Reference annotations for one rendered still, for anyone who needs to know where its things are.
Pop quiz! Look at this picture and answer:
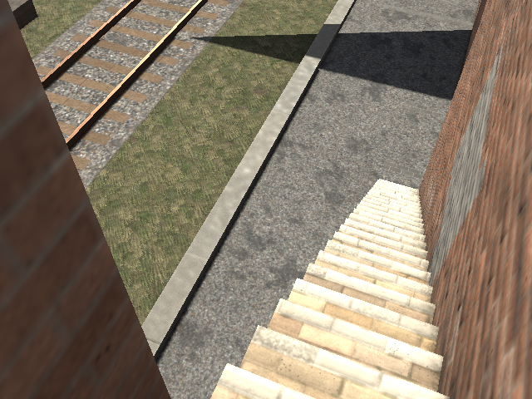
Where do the stairs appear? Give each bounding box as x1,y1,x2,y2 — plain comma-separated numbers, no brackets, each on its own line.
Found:
210,179,450,399

